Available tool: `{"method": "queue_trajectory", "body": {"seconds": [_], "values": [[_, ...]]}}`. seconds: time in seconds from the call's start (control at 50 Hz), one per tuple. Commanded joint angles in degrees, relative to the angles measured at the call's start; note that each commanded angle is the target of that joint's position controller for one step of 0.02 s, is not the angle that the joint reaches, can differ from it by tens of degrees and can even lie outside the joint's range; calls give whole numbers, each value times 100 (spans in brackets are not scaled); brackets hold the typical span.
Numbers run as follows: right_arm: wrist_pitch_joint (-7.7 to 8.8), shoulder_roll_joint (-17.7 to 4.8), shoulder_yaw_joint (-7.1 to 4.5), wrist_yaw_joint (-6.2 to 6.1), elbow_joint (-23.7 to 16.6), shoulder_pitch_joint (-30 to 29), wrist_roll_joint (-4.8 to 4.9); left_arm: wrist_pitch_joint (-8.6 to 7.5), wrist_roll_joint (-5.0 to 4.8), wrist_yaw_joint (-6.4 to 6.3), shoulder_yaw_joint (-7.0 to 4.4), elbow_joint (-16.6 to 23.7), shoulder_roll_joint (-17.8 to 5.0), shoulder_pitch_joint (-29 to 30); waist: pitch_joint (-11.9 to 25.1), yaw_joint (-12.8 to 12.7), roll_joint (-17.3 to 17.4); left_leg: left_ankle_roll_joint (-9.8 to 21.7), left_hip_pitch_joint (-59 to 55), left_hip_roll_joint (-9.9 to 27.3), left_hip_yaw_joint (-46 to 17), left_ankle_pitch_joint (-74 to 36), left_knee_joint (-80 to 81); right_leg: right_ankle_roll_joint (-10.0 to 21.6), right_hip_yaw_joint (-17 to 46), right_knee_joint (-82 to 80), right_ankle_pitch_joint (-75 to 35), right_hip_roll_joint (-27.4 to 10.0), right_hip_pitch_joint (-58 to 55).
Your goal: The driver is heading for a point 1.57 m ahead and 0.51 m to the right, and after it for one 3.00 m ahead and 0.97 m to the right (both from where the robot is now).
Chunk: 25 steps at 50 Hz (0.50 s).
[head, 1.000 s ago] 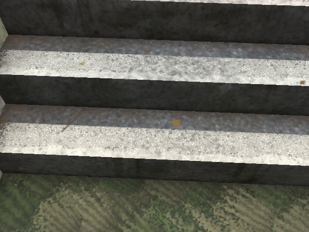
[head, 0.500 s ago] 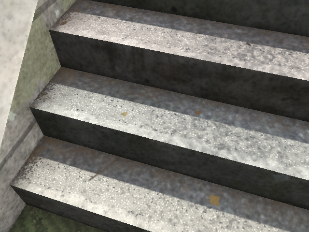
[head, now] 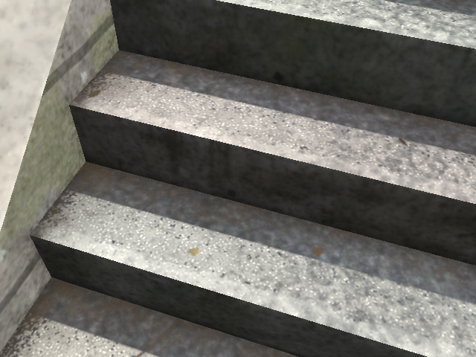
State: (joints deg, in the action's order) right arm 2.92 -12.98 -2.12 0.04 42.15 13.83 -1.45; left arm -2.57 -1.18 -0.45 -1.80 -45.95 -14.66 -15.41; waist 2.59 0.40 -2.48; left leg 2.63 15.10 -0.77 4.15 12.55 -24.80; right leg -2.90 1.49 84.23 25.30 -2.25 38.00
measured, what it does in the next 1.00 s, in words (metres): climbs, turning right: right foot 0.19 m higher, then left foot 0.19 m higher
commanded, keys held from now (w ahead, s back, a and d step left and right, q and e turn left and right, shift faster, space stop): w+e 0.84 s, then w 0.16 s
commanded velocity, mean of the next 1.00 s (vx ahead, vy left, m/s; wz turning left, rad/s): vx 0.50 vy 0.00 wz -0.51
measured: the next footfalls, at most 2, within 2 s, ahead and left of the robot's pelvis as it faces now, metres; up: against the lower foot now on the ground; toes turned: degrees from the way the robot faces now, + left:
right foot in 0.36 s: +0.28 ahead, -0.19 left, +0.19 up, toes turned -15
left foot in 0.86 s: +0.60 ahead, -0.12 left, +0.38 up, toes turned -26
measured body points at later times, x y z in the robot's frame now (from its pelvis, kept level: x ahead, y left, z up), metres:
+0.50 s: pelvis +0.21 -0.10 +0.11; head +0.20 -0.11 +0.56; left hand +0.40 +0.10 +0.01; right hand +0.30 -0.39 +0.02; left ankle +0.16 +0.08 -0.37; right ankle +0.24 -0.18 -0.55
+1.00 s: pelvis +0.48 -0.17 +0.31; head +0.45 -0.17 +0.76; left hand +0.72 -0.04 +0.21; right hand +0.40 -0.43 +0.17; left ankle +0.56 -0.11 -0.36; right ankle +0.34 -0.24 -0.17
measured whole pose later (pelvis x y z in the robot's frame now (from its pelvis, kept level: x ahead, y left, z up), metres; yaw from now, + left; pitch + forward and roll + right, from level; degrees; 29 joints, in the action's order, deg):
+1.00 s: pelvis +0.48 -0.17 +0.31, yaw -34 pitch +2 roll +3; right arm 2.1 -14.4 -1.9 -1.8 51.6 15.0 -2.4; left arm -3.5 0.7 4.0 -0.5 -48.0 -13.1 -12.8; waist 6.1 1.5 -0.5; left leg 2.8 32.4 1.0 9.8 26.2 -56.8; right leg 9.8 10.5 109.8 7.1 8.4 41.5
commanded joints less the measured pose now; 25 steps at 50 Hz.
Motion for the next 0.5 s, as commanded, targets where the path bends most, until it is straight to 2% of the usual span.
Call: {"method": "queue_trajectory", "body": {"seconds": [0.02,0.04,0.08,0.12,0.14,0.16,0.2,0.22,0.24,0.26,0.28,0.3,0.32,0.34,0.36,0.38,0.4,0.42,0.44,0.46,0.48,0.5], "values": [[79,-513,-148,-4,285,558,-5,113,-62,-102,-17,331,121,-174,-255,2,1054,1222,-696,1959,-1606,-322,1364,-86,47,3039,122,2,1990],[84,-439,-121,-24,412,632,27,135,-120,-164,-1,474,161,-41,-390,-16,855,1145,-819,2024,-1504,-96,1344,-15,254,3487,150,-26,2551],[24,-335,-70,-114,729,960,21,114,-112,-195,139,919,426,632,-635,76,618,919,-1386,2193,-1356,188,1306,169,469,4360,190,-40,3902],[-39,-218,-2,-211,919,1187,4,117,-76,-121,273,1264,599,994,-700,62,482,668,-1573,2163,-998,316,1266,298,592,4512,-71,-41,4537],[-75,-219,30,-226,1087,1471,-38,123,-52,-89,378,1401,814,1250,-771,178,634,677,-1806,2368,-1122,230,1264,335,407,5444,56,57,5126],[-94,-239,54,-246,1113,1449,-14,143,-73,-51,446,1573,885,1287,-846,65,540,559,-1754,2326,-902,297,1296,364,523,5390,62,-5,5340],[-73,-297,106,-284,1064,1143,-16,136,6,6,553,2009,868,1802,-1066,-25,487,345,-879,1871,-125,-133,1495,326,208,4289,-286,-86,4845],[-102,-415,131,-307,1032,1000,25,92,60,68,622,2337,830,2046,-986,-176,453,284,-172,1543,180,-118,1689,282,-27,3065,-659,-295,4168],[-90,-429,147,-375,1025,1020,12,78,99,112,610,2458,710,2270,-840,-95,534,370,204,1431,324,-283,1936,210,-413,2450,-1072,-289,3472],[-108,-924,31,-444,991,950,142,48,130,181,765,2680,870,2408,-547,-178,728,530,772,1576,429,-997,2758,365,-718,1009,-616,-447,1940],[-212,-1090,8,-454,1041,1036,166,54,102,190,774,2574,914,2269,-80,-262,883,632,560,1567,642,-2737,2699,554,-1111,454,-316,-168,649],[-187,-1355,-44,-419,1012,1065,272,22,85,183,593,2331,645,1911,446,-380,978,705,-192,1593,877,-6634,1907,752,-1577,247,250,341,-167],[-229,-1672,-115,-457,975,1235,302,40,91,202,442,2253,384,1568,991,-593,1398,709,-1294,1777,823,-9790,993,917,-1716,-230,780,750,-350],[-256,-1764,-121,-438,845,897,194,31,144,229,235,2020,-113,652,1506,-1088,1891,681,-2035,1929,802,-11696,-341,1227,-1452,-1055,718,950,-861],[-178,-1819,-173,-444,543,660,186,25,173,258,-17,1814,-761,-67,1969,-1404,1913,537,-1670,1800,478,-11257,-1890,1514,-72,-2363,340,889,-1947],[11,-1050,-46,-273,22,374,63,86,290,200,-284,1406,-1744,-683,2191,-1141,-1047,39,1034,524,29,-4540,-4287,2377,3778,-4790,-135,-523,-3591],[269,-913,-72,22,120,106,-6,189,548,-55,-324,1273,-1780,-853,2759,-1078,-1222,-76,2157,-341,-1372,-410,-6756,2544,6400,-6673,123,-1320,-4062],[339,-626,-110,248,62,-85,162,173,513,-50,-131,1012,-1247,-917,2123,-931,-682,13,3060,-156,-1753,-312,-8127,2092,6175,-6809,1194,-1414,-3606],[365,-181,47,313,-284,-720,161,165,297,56,-11,482,-734,-1145,788,-767,-233,158,3929,-118,-1351,-240,-8895,1828,5467,-6564,2135,-1080,-2743],[386,369,243,320,-618,-1179,80,166,260,126,141,119,-189,-979,-350,-358,91,305,4639,21,-1088,-317,-9180,1584,4355,-6207,2032,-788,-1662],[328,537,348,305,-721,-957,65,160,292,146,273,-19,285,-445,-622,171,198,382,4597,180,-992,-482,-9458,1331,3340,-5971,1533,-486,-954],[272,636,454,332,-734,-523,85,159,300,195,357,-132,582,-108,-648,482,-154,436,4607,176,-992,-394,-10163,1191,2875,-6005,920,-298,-649]]}}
